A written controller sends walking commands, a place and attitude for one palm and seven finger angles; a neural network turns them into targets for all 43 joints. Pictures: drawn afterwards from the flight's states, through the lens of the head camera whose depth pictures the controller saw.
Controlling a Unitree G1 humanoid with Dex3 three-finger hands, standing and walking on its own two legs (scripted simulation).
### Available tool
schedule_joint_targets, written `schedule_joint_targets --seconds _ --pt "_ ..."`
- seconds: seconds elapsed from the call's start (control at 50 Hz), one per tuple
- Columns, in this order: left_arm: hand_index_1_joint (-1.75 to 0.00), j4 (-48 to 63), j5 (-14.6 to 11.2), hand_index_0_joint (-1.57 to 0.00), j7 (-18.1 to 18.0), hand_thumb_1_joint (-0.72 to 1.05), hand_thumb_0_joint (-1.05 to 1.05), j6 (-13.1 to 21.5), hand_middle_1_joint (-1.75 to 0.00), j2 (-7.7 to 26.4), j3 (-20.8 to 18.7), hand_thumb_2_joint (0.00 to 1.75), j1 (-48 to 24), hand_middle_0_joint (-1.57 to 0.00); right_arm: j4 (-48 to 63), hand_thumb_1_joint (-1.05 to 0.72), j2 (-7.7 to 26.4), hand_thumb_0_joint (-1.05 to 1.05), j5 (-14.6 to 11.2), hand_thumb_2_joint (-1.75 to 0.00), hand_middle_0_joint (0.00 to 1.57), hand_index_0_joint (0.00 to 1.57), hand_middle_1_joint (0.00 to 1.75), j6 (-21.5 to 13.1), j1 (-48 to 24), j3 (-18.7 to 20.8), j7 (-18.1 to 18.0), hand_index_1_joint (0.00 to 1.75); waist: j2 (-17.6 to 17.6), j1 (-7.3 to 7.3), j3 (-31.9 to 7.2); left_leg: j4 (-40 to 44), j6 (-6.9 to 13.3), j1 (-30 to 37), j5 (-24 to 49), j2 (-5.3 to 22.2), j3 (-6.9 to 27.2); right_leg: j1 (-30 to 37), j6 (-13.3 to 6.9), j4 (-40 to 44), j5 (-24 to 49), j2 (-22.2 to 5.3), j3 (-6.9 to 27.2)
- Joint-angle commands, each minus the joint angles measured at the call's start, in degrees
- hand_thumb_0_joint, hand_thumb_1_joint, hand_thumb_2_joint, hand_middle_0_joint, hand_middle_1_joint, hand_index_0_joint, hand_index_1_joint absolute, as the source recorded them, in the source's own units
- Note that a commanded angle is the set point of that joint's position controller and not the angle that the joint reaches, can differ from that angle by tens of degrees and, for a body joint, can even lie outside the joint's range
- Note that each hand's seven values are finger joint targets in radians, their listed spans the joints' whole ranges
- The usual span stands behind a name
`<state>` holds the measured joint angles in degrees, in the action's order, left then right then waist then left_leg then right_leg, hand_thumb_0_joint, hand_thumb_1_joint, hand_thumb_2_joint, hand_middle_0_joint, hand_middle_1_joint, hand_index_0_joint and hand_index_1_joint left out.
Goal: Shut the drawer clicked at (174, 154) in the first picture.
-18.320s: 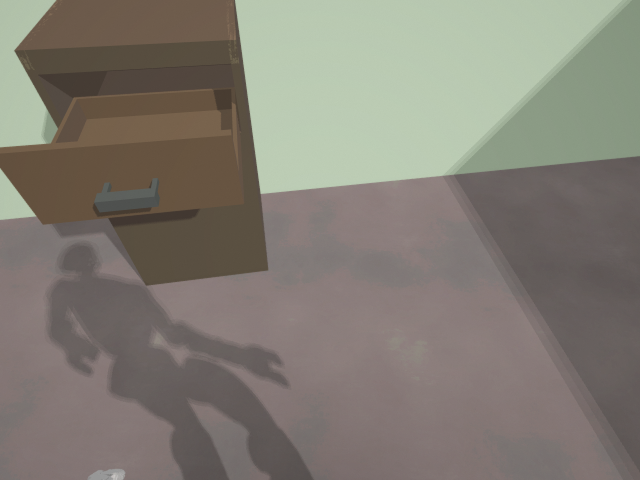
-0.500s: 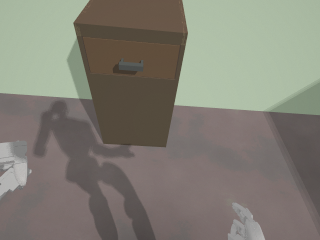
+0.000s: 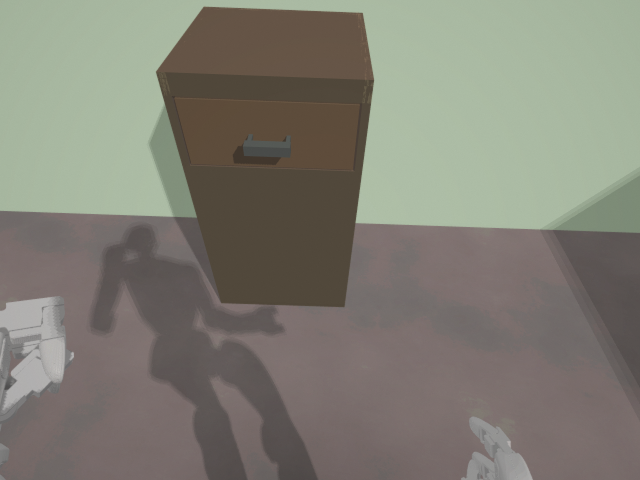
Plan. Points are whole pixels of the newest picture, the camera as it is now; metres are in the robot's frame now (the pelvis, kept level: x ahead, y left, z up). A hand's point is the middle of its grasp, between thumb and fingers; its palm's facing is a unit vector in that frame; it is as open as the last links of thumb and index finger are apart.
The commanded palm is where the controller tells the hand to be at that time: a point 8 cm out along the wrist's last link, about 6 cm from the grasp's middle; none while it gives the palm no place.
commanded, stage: stop stepping back and stand still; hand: left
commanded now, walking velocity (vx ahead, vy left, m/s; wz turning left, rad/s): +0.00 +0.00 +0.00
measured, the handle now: (268, 143) +0.83 +0.16 -0.04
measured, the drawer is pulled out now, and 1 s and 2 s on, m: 0.00 0.00 0.00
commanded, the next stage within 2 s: let the arm hang, fingers relaxed in 0.06 s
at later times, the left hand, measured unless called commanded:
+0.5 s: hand out of the picture +0.03 +0.19 -0.18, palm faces +0.05 -0.98 -0.21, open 3.2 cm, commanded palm none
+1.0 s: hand out of the picture -0.03 +0.16 -0.17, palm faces +0.07 -0.98 -0.17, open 7.2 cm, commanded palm none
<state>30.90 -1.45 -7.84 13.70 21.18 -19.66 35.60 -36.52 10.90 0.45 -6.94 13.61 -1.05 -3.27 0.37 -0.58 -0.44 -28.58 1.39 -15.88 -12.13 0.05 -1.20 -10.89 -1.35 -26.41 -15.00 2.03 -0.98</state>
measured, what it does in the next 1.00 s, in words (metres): stands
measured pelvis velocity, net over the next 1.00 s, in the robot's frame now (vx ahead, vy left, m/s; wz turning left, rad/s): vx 0.00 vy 0.00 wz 0.03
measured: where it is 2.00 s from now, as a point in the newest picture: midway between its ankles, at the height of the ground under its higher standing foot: outside the picture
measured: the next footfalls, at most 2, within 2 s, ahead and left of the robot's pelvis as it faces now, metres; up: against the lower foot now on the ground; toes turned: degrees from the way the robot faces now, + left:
none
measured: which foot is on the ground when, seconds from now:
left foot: down 0.00-1.00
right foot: down 0.00-1.00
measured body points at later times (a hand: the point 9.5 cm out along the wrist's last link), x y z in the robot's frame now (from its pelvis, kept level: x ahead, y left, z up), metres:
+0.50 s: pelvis +0.00 +0.00 +0.00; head +0.02 +0.02 +0.45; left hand +0.03 +0.24 -0.16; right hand +0.06 -0.25 -0.14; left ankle +0.03 +0.10 -0.74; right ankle -0.01 -0.10 -0.74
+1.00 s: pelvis +0.00 +0.00 +0.00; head +0.00 +0.00 +0.45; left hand -0.03 +0.21 -0.16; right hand -0.02 -0.20 -0.16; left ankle +0.03 +0.10 -0.74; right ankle -0.01 -0.10 -0.74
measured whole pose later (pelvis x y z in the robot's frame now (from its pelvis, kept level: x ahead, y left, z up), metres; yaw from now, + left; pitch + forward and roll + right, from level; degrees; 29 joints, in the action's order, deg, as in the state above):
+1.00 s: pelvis +0.00 +0.00 +0.00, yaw +1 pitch -2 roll +0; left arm -65.9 0.1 -1.8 0.2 6.4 0.2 17.5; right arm -64.9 6.0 1.0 0.9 17.4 0.3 -2.0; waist 1.2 -0.4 2.1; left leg -24.6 1.9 -12.9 -9.7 -1.7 -0.4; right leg -8.7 -1.0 -25.0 -14.4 0.4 -1.9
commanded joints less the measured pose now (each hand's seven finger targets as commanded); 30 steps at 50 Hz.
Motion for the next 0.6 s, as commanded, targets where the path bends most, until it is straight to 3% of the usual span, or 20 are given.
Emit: schedule_joint_targets --seconds 0.0,0.06,0.12,0.14,0.16,0.18,0.24,0.26,0.34,0.42,0.44,0.52,0.58 --pt "-1.60 9.91 -1.02 -1.40 -1.36 0.90 0.00 2.66 -1.60 8.63 -6.51 0.90 -0.54 -1.40 9.01 -0.90 7.65 0.00 -0.39 -0.90 0.20 0.20 0.30 -2.28 -6.81 3.39 -0.81 0.30 -0.67 -0.01 -2.66 1.96 0.30 4.19 4.44 3.23 3.83 -3.08 -0.99 8.34 5.13 -7.44 8.57" --pt "-1.60 11.04 -0.96 -1.40 -1.38 0.90 0.00 2.61 -1.60 9.28 -6.67 0.90 -1.46 -1.40 9.42 -0.90 7.66 0.00 -0.42 -0.90 0.20 0.20 0.30 -2.12 -7.63 3.19 -1.39 0.30 3.43 0.28 -3.41 5.26 0.75 5.62 8.86 4.34 5.04 -1.63 0.37 5.33 9.28 -5.13 5.27" --pt "-1.60 10.95 -1.05 -1.40 -1.30 0.90 0.00 2.60 -1.60 9.24 -6.68 0.90 -0.48 -1.40 9.81 -0.90 7.52 0.00 -0.54 -0.90 0.20 0.20 0.30 -1.86 -7.44 3.04 -1.58 0.30 2.16 0.70 -4.42 5.66 0.92 5.93 13.02 4.71 5.32 0.58 0.92 4.45 12.61 -4.54 4.47" --pt "-1.60 -37.65 4.17 -1.40 6.95 0.90 0.00 -6.59 -1.60 3.01 13.77 0.90 -8.16 -1.40 -4.40 -0.90 18.20 0.00 -0.92 -0.90 0.20 0.20 0.30 -3.71 -9.41 6.62 3.78 0.30 1.04 -1.39 -1.82 -5.37 1.42 1.63 25.48 5.57 6.18 -5.09 -0.16 -4.74 25.91 -9.22 1.55" --pt "-1.56 -38.67 3.44 -1.36 7.81 0.90 0.00 -10.86 -1.56 0.71 13.06 0.90 -7.49 -1.36 -4.20 -0.90 13.72 0.00 -1.22 -0.90 0.20 0.20 0.30 -0.63 -3.80 7.06 3.54 0.30 -2.06 -0.92 -6.93 -5.09 0.56 5.45 26.39 5.06 4.84 -3.71 -0.39 -2.80 26.23 -8.76 5.19" --pt "-1.51 -40.37 3.23 -1.32 7.62 0.90 0.00 -11.80 -1.51 -1.11 13.44 0.90 -9.26 -1.32 -4.09 -0.90 11.67 0.00 -0.93 -0.90 0.20 0.20 0.30 0.95 -1.59 6.02 3.45 0.30 -6.05 -0.71 -7.49 -5.69 1.07 3.82 20.60 5.34 5.77 -3.60 -1.13 -2.89 21.00 -8.91 3.73" --pt "-1.38 -49.46 3.36 -1.20 7.51 0.90 0.00 -12.70 -1.38 -0.22 14.38 0.90 -15.58 -1.20 -3.85 -0.90 11.35 0.00 0.31 -0.90 0.20 0.20 0.30 3.64 -3.06 4.73 3.05 0.30 -12.60 -0.18 -4.21 -5.03 2.14 0.72 13.32 3.97 7.06 -4.34 -2.49 -1.92 16.78 -9.22 4.67" --pt "-1.34 -53.10 3.38 -1.16 7.41 0.90 0.00 -13.02 -1.34 0.34 14.61 0.90 -17.78 -1.16 -4.29 -0.90 11.23 0.00 0.55 -0.90 0.20 0.20 0.30 4.29 -3.44 4.68 3.02 0.30 -11.71 -0.26 -2.99 -4.36 1.89 0.17 12.25 3.34 6.94 -4.49 -3.15 -1.48 15.42 -9.48 5.20" --pt "-1.17 -68.32 2.71 -1.00 6.79 0.90 0.00 -14.06 -1.17 -0.17 16.21 0.90 -20.89 -1.00 -8.78 -0.90 10.04 0.00 1.30 -0.90 0.20 0.20 0.30 6.21 -5.18 3.20 2.59 0.30 1.62 0.80 -0.12 2.96 2.36 -0.62 11.27 4.54 9.54 -1.58 -1.88 0.41 5.57 -6.94 4.57" --pt "-0.99 -79.98 2.18 -0.84 6.76 0.90 0.00 -13.73 -0.99 -1.55 17.47 0.90 -19.61 -0.84 -14.10 -0.90 7.91 0.00 0.83 -0.90 0.20 0.20 0.30 6.70 -3.16 2.28 1.97 0.30 6.65 0.85 -0.25 6.01 1.76 1.49 5.86 4.42 9.26 0.34 -1.98 4.70 2.26 -6.90 5.35" --pt "-0.95 -82.22 1.92 -0.80 6.63 0.90 0.00 -13.63 -0.95 -2.40 17.41 0.90 -18.80 -0.80 -15.43 -0.90 7.27 0.00 0.96 -0.90 0.20 0.20 0.30 6.90 -2.29 2.34 1.77 0.30 9.51 0.93 -0.42 6.49 1.74 2.08 4.57 4.64 9.13 0.56 -2.17 5.50 1.77 -6.89 5.29" --pt "-0.78 -88.25 1.92 -0.64 6.77 0.90 0.00 -13.57 -0.78 -3.35 17.91 0.90 -17.57 -0.64 -19.32 -0.90 6.06 0.00 0.64 -0.90 0.20 0.20 0.30 7.27 1.01 2.37 1.34 0.30 7.07 0.59 0.92 8.26 1.79 2.30 0.29 4.92 9.47 0.40 -2.40 7.52 0.06 -6.54 4.44" --pt "-0.65 -91.50 1.83 -0.52 6.55 0.90 0.00 -13.28 -0.65 -4.20 18.47 0.90 -16.39 -0.52 -21.81 -0.90 5.59 0.00 0.36 -0.90 0.20 0.20 0.30 7.25 3.56 2.51 1.17 0.30 1.30 0.28 1.12 8.17 1.95 4.38 2.51 5.29 8.98 -0.21 -2.37 8.21 1.15 -6.84 4.01"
